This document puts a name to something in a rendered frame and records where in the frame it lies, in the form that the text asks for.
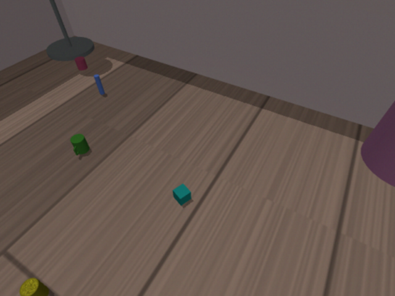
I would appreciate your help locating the coat stand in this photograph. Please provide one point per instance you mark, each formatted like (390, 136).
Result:
(68, 48)

